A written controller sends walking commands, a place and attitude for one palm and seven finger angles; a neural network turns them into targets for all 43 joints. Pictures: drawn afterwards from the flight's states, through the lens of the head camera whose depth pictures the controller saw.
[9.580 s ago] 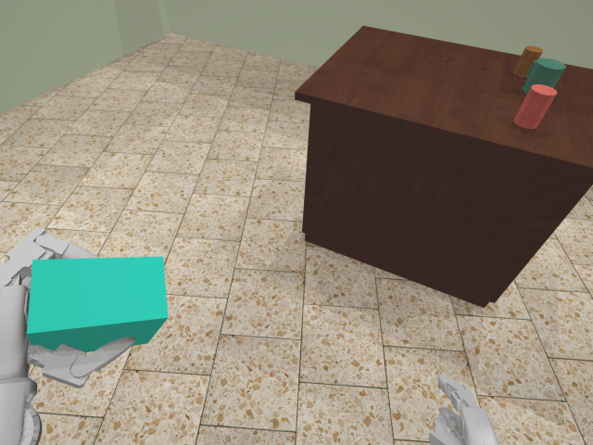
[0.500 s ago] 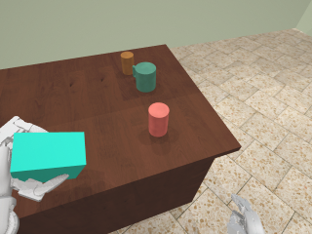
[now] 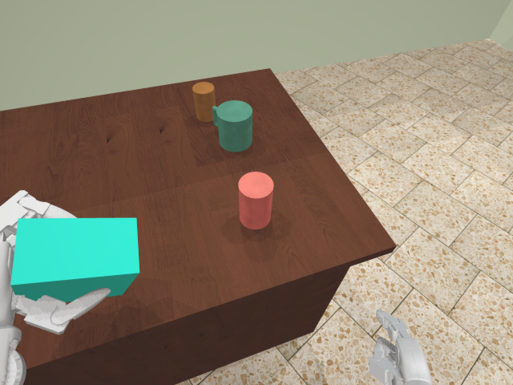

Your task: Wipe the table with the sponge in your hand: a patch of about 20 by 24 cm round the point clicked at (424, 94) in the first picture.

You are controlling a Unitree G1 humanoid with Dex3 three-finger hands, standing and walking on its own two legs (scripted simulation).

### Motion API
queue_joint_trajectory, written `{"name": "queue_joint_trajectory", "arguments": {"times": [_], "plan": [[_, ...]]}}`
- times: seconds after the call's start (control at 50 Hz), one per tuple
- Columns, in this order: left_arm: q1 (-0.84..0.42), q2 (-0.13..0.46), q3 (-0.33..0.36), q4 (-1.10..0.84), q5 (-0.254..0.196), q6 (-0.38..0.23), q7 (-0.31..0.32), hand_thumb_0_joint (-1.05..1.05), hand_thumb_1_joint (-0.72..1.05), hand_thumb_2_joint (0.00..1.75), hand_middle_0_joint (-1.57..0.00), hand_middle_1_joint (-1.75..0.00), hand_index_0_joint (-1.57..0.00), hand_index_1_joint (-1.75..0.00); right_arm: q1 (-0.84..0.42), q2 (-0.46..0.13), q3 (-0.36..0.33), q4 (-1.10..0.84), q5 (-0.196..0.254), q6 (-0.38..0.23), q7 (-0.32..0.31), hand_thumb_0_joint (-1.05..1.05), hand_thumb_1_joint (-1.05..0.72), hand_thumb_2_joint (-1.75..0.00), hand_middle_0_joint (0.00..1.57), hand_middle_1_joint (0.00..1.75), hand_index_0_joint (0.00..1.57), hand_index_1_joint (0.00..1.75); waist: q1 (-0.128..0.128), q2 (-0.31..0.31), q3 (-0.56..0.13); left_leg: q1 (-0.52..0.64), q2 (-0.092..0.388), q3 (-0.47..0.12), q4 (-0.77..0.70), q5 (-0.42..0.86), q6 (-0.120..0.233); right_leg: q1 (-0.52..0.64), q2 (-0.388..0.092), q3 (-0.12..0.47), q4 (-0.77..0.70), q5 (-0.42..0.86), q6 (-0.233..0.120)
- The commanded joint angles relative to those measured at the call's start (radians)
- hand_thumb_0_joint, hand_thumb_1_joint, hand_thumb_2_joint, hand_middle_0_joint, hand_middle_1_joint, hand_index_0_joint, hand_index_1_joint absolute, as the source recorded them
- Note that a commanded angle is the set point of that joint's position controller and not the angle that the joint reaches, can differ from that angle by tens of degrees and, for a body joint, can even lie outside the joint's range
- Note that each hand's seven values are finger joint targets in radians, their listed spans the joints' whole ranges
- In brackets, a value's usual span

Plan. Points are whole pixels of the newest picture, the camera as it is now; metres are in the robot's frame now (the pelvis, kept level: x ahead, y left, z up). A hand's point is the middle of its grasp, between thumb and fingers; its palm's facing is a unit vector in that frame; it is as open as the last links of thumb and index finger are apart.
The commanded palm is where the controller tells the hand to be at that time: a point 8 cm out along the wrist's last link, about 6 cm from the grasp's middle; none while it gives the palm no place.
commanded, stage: look again from close up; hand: left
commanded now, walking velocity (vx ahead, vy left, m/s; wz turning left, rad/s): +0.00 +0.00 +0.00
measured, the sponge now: (95, 261) +0.22 +0.22 +0.14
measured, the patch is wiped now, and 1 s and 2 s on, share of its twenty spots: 0.00 0.00 0.00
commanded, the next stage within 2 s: come to a stop and stand still in 0.30 s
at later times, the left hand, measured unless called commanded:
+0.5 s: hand out of the picture +0.19 +0.31 +0.15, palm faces +0.38 -0.83 -0.40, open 10.6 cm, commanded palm +0.13 +0.32 +0.18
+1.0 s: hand out of the picture +0.22 +0.33 +0.17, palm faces +0.45 -0.80 -0.39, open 10.6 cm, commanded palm +0.13 +0.32 +0.18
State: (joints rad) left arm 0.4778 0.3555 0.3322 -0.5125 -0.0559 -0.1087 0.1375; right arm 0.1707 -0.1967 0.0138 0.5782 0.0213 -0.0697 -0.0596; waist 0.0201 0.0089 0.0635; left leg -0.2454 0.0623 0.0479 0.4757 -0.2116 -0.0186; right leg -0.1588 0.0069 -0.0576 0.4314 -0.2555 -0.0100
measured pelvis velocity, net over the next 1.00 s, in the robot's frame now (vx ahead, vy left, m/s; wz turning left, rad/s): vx -0.03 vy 0.05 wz -0.02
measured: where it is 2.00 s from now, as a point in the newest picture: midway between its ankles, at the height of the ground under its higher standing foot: outside the picture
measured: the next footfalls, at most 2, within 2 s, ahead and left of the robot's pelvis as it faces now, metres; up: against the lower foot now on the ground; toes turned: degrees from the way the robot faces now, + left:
none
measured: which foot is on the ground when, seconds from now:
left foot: down 0.00-1.00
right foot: down 0.00-1.00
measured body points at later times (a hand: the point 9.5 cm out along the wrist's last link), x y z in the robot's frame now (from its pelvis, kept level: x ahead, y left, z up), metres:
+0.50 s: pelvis -0.03 +0.04 +0.00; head +0.00 +0.08 +0.44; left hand +0.17 +0.35 +0.17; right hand +0.15 -0.18 -0.06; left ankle +0.03 +0.13 -0.74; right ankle -0.01 -0.11 -0.74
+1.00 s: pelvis -0.03 +0.05 +0.00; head +0.01 +0.08 +0.44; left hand +0.19 +0.37 +0.19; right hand +0.15 -0.17 -0.07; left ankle +0.02 +0.13 -0.74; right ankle -0.01 -0.11 -0.74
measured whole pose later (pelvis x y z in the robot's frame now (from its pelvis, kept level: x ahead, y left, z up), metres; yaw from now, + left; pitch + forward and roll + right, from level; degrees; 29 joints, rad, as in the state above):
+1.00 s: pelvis -0.03 +0.05 +0.00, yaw -1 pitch -1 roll -2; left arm 0.21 0.44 0.46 -0.34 -0.03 -0.25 0.08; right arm 0.19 -0.19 0.01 0.58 0.00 -0.18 0.00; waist 0.05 -0.04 0.11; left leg -0.31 0.02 0.08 0.50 -0.18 0.05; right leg -0.23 -0.04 -0.01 0.44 -0.20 0.02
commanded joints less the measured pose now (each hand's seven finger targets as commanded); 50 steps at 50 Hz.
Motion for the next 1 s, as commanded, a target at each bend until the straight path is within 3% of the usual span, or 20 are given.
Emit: {"name": "queue_joint_trajectory", "arguments": {"times": [0.0, 0.02, 0.04, 0.06, 0.08, 0.1, 0.14, 0.22, 0.3, 0.4, 0.48, 0.62, 0.7, 0.82, 0.84, 0.86, 0.88, 0.9, 0.92, 0.98], "plan": [[-0.057, 0.18, 0.135, -0.229, -0.009, -0.064, 0.028, 0.0, 0.1, 1.3, -1.2, -1.6, -1.2, -1.6, -0.095, -0.12, -0.046, -0.158, 0.0, -0.053, -0.008, 0.0, -0.9, -0.9, 0.2, 0.3, 0.2, 0.3, -0.012, 0.03, -0.177, 0.084, 0.031, -0.043, -0.05, 0.132, 0.034, 0.017, -0.079, 0.09, -0.072, 0.26, -0.005], [-0.054, 0.154, 0.114, -0.225, -0.009, -0.065, 0.026, 0.0, 0.1, 1.3, -1.2, -1.6, -1.2, -1.6, -0.087, -0.118, -0.044, -0.16, -0.002, -0.05, -0.006, 0.0, -0.9, -0.9, 0.2, 0.3, 0.2, 0.3, -0.012, 0.025, -0.169, 0.076, 0.03, -0.044, -0.052, 0.137, 0.034, 0.018, -0.076, 0.08, -0.07, 0.257, -0.005], [-1.03, 0.934, 0.689, -0.354, 0.133, -0.164, 0.008, 0.0, 0.1, 1.3, -1.2, -1.6, -1.2, -1.6, 0.04, -0.154, -0.095, -0.129, -0.062, -0.101, -0.007, 0.0, -0.9, -0.9, 0.2, 0.3, 0.2, 0.3, 0.051, -0.14, -0.028, -0.056, 0.033, 0.016, 0.121, 0.193, 0.033, -0.135, -0.126, 0.191, -0.177, 0.437, 0.02], [-0.491, 0.328, 0.277, 0.193, 0.057, -0.128, -0.032, 0.0, 0.1, 1.3, -1.2, -1.6, -1.2, -1.6, -0.015, -0.042, -0.05, -0.062, -0.036, -0.108, 0.004, 0.0, -0.9, -0.9, 0.2, 0.3, 0.2, 0.3, 0.01, -0.163, -0.2, 0.026, -0.06, -0.02, 0.05, 0.178, 0.024, -0.004, -0.184, 0.236, -0.047, 0.572, -0.09], [-0.274, 0.264, 0.232, 0.071, 0.029, -0.143, -0.021, 0.0, 0.1, 1.3, -1.2, -1.6, -1.2, -1.6, -0.011, -0.101, -0.071, -0.145, -0.016, -0.112, 0.01, 0.0, -0.9, -0.9, 0.2, 0.3, 0.2, 0.3, 0.037, -0.082, -0.161, 0.063, -0.029, 0.006, 0.025, 0.206, 0.019, 0.015, -0.151, 0.227, -0.067, 0.647, -0.023], [-0.189, 0.129, 0.117, 0.145, 0.006, -0.124, -0.023, 0.0, 0.1, 1.3, -1.2, -1.6, -1.2, -1.6, -0.027, -0.115, -0.07, -0.135, 0.005, -0.117, 0.021, 0.0, -0.9, -0.9, 0.2, 0.3, 0.2, 0.3, 0.024, 0.065, -0.247, 0.158, -0.02, 0.014, -0.019, 0.266, 0.029, 0.055, -0.133, 0.17, -0.002, 0.554, -0.029], [-0.214, 0.155, 0.095, -0.083, 0.005, -0.155, -0.034, 0.0, 0.1, 1.3, -1.2, -1.6, -1.2, -1.6, -0.039, -0.137, -0.082, -0.153, 0.0, -0.123, 0.038, 0.0, -0.9, -0.9, 0.2, 0.3, 0.2, 0.3, 0.022, 0.135, -0.281, 0.183, 0.02, -0.031, -0.027, 0.379, 0.05, 0.045, -0.095, 0.122, 0.009, 0.361, -0.005], [-0.072, 0.139, 0.059, -0.228, 0.011, -0.156, -0.03, 0.0, 0.1, 1.3, -1.2, -1.6, -1.2, -1.6, -0.081, -0.124, -0.067, -0.186, 0.004, -0.134, 0.058, 0.0, -0.9, -0.9, 0.2, 0.3, 0.2, 0.3, 0.019, 0.026, -0.245, 0.098, 0.06, -0.07, -0.056, 0.289, 0.064, 0.052, -0.069, 0.056, 0.013, 0.215, 0.006], [-0.054, 0.286, 0.243, -0.214, 0.001, -0.163, -0.001, 0.0, 0.1, 1.3, -1.2, -1.6, -1.2, -1.6, -0.094, -0.129, -0.06, -0.181, 0.002, -0.124, 0.029, 0.0, -0.9, -0.9, 0.2, 0.3, 0.2, 0.3, 0.011, -0.011, -0.181, 0.026, 0.033, -0.077, -0.096, 0.054, 0.044, 0.017, -0.069, 0.068, -0.033, 0.109, 0.001], [-0.156, 0.257, 0.219, -0.201, -0.002, -0.185, -0.003, 0.0, 0.1, 1.3, -1.2, -1.6, -1.2, -1.6, -0.079, -0.116, -0.051, -0.177, 0.002, -0.124, 0.006, 0.0, -0.9, -0.9, 0.2, 0.3, 0.2, 0.3, 0.002, 0.144, -0.125, -0.02, 0.044, -0.092, -0.146, -0.093, 0.049, 0.005, -0.062, 0.059, -0.037, 0.052, -0.006], [-0.222, 0.173, 0.116, -0.211, 0.014, -0.195, -0.013, 0.0, 0.1, 1.3, -1.2, -1.6, -1.2, -1.6, -0.051, -0.124, -0.053, -0.16, -0.002, -0.153, 0.013, 0.0, -0.9, -0.9, 0.2, 0.3, 0.2, 0.3, -0.002, 0.169, -0.149, -0.015, 0.071, -0.117, -0.183, -0.147, 0.053, 0.032, -0.048, 0.047, -0.011, 0.04, -0.004], [-0.232, 0.113, 0.051, -0.155, 0.039, -0.174, -0.012, 0.0, 0.1, 1.3, -1.2, -1.6, -1.2, -1.6, -0.054, -0.123, -0.043, -0.14, -0.007, -0.16, 0.029, 0.0, -0.9, -0.9, 0.2, 0.3, 0.2, 0.3, -0.003, 0.068, -0.128, -0.053, 0.06, -0.121, -0.191, -0.224, 0.047, 0.027, -0.036, 0.047, -0.048, 0.025, 0.005], [-0.222, 0.195, 0.144, -0.152, 0.038, -0.171, -0.005, 0.0, 0.1, 1.3, -1.2, -1.6, -1.2, -1.6, -0.07, -0.122, -0.042, -0.145, -0.008, -0.151, 0.024, 0.0, -0.9, -0.9, 0.2, 0.3, 0.2, 0.3, -0.001, 0.067, -0.119, -0.047, 0.043, -0.112, -0.181, -0.227, 0.038, 0.016, -0.036, 0.058, -0.082, 0.009, 0.003], [-0.193, 0.164, 0.122, -0.185, 0.023, -0.18, -0.017, 0.0, 0.1, 1.3, -1.2, -1.6, -1.2, -1.6, -0.069, -0.111, -0.038, -0.16, -0.011, -0.142, 0.022, 0.0, -0.9, -0.9, 0.2, 0.3, 0.2, 0.3, -0.006, 0.089, -0.139, -0.02, 0.029, -0.096, -0.154, -0.155, 0.037, 0.026, -0.045, 0.058, -0.098, 0.047, -0.001], [-1.208, 0.989, 0.695, -0.457, 0.183, -0.281, -0.023, 0.0, 0.1, 1.3, -1.2, -1.6, -1.2, -1.6, -0.013, -0.137, -0.03, -0.128, -0.081, -0.163, 0.031, 0.0, -0.9, -0.9, 0.2, 0.3, 0.2, 0.3, 0.032, -0.004, -0.046, -0.146, 0.049, -0.051, 0.023, -0.065, 0.044, -0.145, -0.105, 0.159, -0.136, 0.126, -0.029], [-0.607, 0.305, 0.243, 0.134, 0.075, -0.245, -0.068, 0.0, 0.1, 1.3, -1.2, -1.6, -1.2, -1.6, -0.035, -0.017, 0.001, -0.057, -0.047, -0.16, 0.02, 0.0, -0.9, -0.9, 0.2, 0.3, 0.2, 0.3, -0.003, -0.008, -0.191, 0.049, -0.019, -0.069, -0.029, 0.035, 0.048, -0.158, -0.125, 0.141, -0.075, 0.086, -0.065], [-0.299, 0.239, 0.191, 0.063, 0.027, -0.232, -0.063, 0.0, 0.1, 1.3, -1.2, -1.6, -1.2, -1.6, -0.024, -0.097, -0.048, -0.116, -0.028, -0.171, 0.024, 0.0, -0.9, -0.9, 0.2, 0.3, 0.2, 0.3, 0.034, 0.113, -0.158, 0.102, 0.001, -0.045, -0.056, 0.047, 0.027, -0.117, -0.078, 0.178, -0.113, 0.1, -0.045], [-0.209, 0.089, 0.08, 0.089, 0.009, -0.2, -0.063, 0.0, 0.1, 1.3, -1.2, -1.6, -1.2, -1.6, -0.02, -0.115, -0.061, -0.146, -0.006, -0.178, 0.038, 0.0, -0.9, -0.9, 0.2, 0.3, 0.2, 0.3, 0.021, 0.227, -0.237, 0.14, 0.013, -0.034, -0.087, 0.041, 0.026, -0.045, -0.068, 0.131, -0.046, 0.086, -0.041], [-0.258, 0.132, 0.085, -0.038, 0.013, -0.209, -0.066, 0.0, 0.1, 1.3, -1.2, -1.6, -1.2, -1.6, -0.014, -0.132, -0.074, -0.149, -0.007, -0.175, 0.044, 0.0, -0.9, -0.9, 0.2, 0.3, 0.2, 0.3, 0.015, 0.284, -0.243, 0.074, 0.04, -0.078, -0.134, -0.008, 0.041, -0.005, -0.066, 0.095, 0.011, 0.059, -0.028], [-0.148, 0.144, 0.08, -0.177, 0.012, -0.222, -0.057, 0.0, 0.1, 1.3, -1.2, -1.6, -1.2, -1.6, -0.044, -0.121, -0.062, -0.161, 0.002, -0.176, 0.067, 0.0, -0.9, -0.9, 0.2, 0.3, 0.2, 0.3, 0.028, 0.16, -0.203, -0.046, 0.07, -0.11, -0.182, -0.161, 0.057, 0.052, -0.048, 0.064, 0.041, 0.026, -0.003]]}}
